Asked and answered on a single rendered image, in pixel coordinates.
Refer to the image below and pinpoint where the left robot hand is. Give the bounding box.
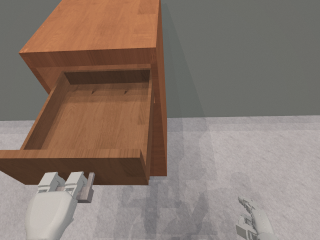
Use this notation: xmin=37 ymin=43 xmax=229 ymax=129
xmin=24 ymin=171 xmax=88 ymax=240

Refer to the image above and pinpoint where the cabinet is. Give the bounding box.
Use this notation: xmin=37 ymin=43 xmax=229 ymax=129
xmin=19 ymin=0 xmax=167 ymax=176

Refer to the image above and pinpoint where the handle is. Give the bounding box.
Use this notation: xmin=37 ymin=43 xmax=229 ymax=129
xmin=43 ymin=172 xmax=95 ymax=203

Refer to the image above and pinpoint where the right robot hand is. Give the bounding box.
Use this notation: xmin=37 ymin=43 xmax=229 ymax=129
xmin=235 ymin=196 xmax=275 ymax=240

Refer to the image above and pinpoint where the drawer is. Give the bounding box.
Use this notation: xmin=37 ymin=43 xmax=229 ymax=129
xmin=0 ymin=68 xmax=154 ymax=185

